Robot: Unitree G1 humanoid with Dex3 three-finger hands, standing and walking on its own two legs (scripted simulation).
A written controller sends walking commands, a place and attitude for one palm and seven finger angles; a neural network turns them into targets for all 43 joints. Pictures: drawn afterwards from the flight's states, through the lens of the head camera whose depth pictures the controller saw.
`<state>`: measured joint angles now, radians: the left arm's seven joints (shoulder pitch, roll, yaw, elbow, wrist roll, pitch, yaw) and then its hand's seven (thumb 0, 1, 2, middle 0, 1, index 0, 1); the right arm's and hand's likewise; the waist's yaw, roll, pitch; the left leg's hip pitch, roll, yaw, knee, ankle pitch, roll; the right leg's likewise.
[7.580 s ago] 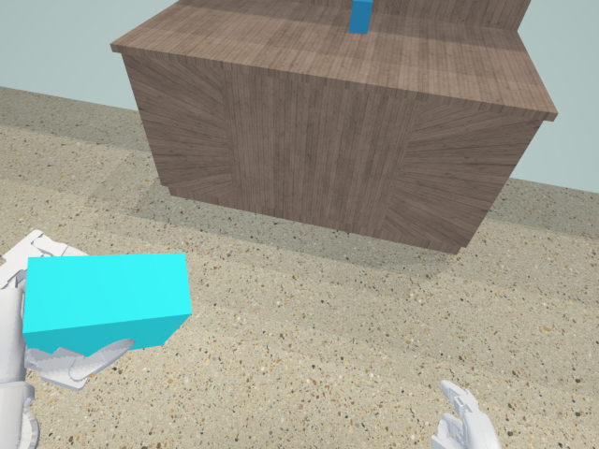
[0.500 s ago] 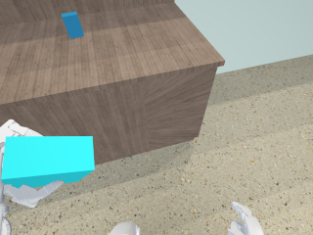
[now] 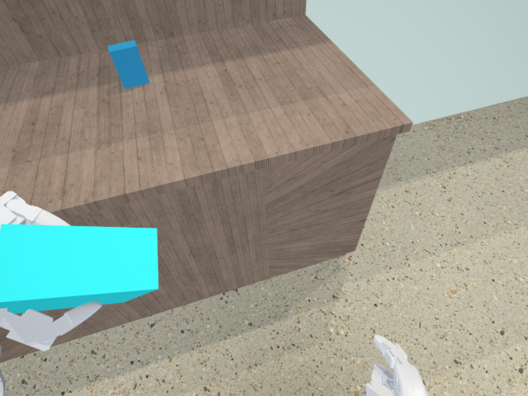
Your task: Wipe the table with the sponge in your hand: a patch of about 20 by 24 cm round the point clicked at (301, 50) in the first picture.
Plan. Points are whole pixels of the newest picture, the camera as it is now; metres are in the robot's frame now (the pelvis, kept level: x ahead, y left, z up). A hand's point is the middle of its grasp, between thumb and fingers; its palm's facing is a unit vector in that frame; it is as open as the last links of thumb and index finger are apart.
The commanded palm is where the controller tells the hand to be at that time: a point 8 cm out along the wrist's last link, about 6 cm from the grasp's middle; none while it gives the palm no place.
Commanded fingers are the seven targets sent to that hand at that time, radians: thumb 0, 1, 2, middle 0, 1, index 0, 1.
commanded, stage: take the last steps up to it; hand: left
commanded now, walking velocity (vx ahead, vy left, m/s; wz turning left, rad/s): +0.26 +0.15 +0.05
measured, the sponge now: (99, 271) +0.22 +0.20 +0.16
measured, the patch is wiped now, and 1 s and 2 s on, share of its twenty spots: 0.00 0.00 0.00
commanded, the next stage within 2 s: come to a stop and stand still in 0.82 s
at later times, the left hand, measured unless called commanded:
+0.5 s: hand (13, 200) +0.30 +0.32 +0.18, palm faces +0.42 -0.79 -0.45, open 10.7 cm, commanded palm +0.24 +0.36 +0.19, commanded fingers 0.00 0.10 1.30 -1.20 -1.60 -1.20 -1.60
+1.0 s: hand (19, 177) +0.35 +0.35 +0.17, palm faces +0.36 -0.83 -0.43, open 10.7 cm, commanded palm +0.29 +0.40 +0.19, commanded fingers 0.00 0.10 1.30 -1.20 -1.60 -1.20 -1.60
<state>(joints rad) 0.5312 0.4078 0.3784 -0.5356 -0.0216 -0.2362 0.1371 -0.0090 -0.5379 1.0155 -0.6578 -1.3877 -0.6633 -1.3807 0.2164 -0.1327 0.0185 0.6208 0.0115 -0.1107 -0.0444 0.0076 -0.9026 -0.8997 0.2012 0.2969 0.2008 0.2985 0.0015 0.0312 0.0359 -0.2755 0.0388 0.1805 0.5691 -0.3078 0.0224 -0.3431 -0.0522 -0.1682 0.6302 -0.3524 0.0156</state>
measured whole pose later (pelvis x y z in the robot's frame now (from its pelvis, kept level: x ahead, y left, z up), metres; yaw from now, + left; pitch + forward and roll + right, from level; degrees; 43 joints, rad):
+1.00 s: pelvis +0.13 +0.12 +0.01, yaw +0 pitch -1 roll +2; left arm 0.48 0.35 0.34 -0.51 -0.01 -0.22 0.15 -0.01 -0.54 1.01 -0.66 -1.39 -0.66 -1.38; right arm 0.20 -0.26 -0.03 0.61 0.00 -0.05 -0.06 0.01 -0.91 -0.90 0.20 0.30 0.20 0.30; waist -0.02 -0.02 0.08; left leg -0.32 0.05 0.11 0.55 -0.19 -0.01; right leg -0.20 -0.11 -0.12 0.56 -0.34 0.02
